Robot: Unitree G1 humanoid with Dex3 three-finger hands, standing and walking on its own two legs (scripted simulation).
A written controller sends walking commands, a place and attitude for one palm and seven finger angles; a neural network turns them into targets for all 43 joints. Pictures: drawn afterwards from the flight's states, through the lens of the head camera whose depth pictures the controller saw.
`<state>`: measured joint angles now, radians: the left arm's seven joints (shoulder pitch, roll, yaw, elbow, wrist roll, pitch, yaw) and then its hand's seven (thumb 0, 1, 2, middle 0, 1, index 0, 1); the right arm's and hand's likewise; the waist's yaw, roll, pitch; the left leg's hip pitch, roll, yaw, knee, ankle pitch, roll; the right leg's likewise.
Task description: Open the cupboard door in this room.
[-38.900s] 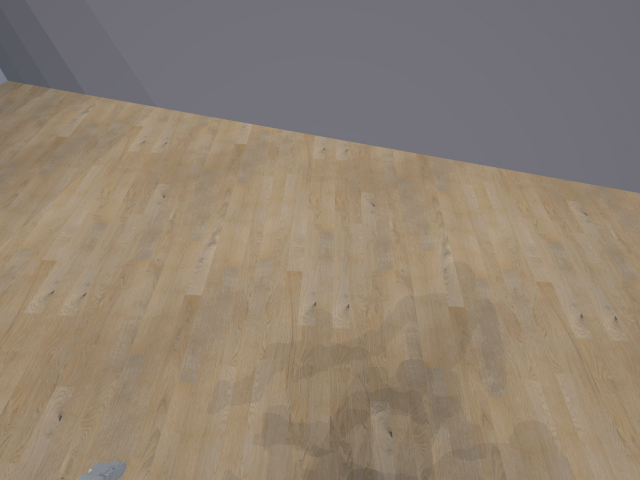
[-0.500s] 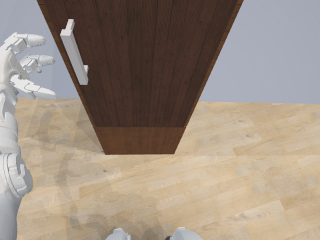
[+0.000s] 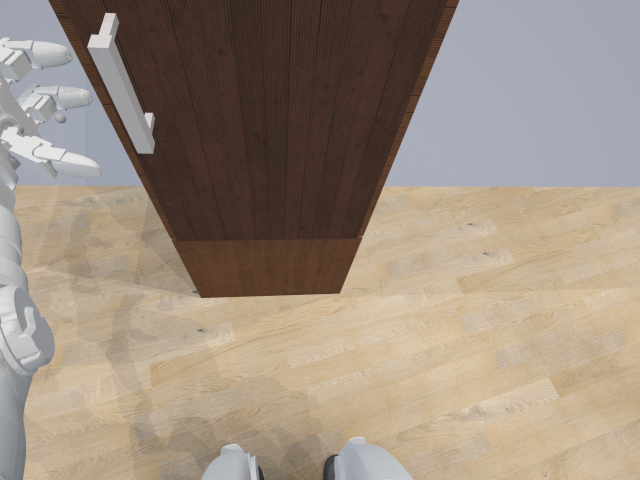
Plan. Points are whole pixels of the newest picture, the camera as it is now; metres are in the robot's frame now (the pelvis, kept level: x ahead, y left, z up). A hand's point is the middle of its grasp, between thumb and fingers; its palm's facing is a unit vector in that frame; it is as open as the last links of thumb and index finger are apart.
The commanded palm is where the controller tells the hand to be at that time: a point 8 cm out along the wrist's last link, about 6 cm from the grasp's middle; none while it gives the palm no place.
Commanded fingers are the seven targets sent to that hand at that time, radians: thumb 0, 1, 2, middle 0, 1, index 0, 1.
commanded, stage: slide the fingers in behind the handle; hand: left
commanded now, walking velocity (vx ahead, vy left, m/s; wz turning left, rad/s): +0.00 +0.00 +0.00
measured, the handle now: (129, 90) +0.56 +0.18 +0.12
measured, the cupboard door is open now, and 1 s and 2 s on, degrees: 0 0 0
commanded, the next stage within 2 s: close the thumb around the handle in 1.54 s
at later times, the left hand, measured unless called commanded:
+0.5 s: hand (93, 124) +0.50 +0.21 +0.12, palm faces -0.04 -1.00 +0.00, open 14.0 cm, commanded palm +0.48 +0.25 +0.11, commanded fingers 0.00 -0.50 0.30 -0.30 -1.20 -0.30 -1.20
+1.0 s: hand (137, 122) +0.50 +0.16 +0.12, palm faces -0.04 -1.00 +0.00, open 14.0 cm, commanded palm +0.48 +0.22 +0.11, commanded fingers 0.00 -0.50 0.30 -0.30 -1.20 -0.30 -1.20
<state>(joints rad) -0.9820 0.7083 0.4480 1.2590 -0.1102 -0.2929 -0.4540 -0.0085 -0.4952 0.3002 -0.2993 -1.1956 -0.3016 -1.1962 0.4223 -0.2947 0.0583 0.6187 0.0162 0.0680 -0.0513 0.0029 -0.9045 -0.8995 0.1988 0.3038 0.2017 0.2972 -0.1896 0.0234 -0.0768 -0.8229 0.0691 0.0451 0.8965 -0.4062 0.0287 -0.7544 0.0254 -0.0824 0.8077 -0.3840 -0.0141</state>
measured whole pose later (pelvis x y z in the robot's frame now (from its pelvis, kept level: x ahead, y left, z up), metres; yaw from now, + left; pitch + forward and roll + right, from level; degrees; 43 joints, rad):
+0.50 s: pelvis +0.01 +0.00 +0.00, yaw +0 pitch +17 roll -3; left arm -0.91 0.57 0.40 1.19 -0.12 -0.30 -0.37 -0.01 -0.50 0.30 -0.30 -1.20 -0.30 -1.20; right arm 0.40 -0.27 0.04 0.62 0.01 0.07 -0.03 0.00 -0.90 -0.90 0.20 0.30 0.20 0.30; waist -0.16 0.03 -0.10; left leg -0.76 0.06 0.05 0.87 -0.41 0.03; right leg -0.70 0.02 -0.07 0.79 -0.39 -0.01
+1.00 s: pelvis +0.00 -0.01 +0.00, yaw +0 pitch +17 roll -2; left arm -0.93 0.49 0.37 1.19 -0.10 -0.31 -0.28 -0.01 -0.50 0.30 -0.30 -1.20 -0.30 -1.20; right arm 0.42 -0.27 0.03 0.63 0.01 0.05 -0.02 0.00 -0.91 -0.90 0.20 0.30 0.20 0.30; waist -0.17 0.03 -0.09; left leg -0.76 0.06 0.05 0.86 -0.40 0.02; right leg -0.71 0.02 -0.07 0.81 -0.39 -0.02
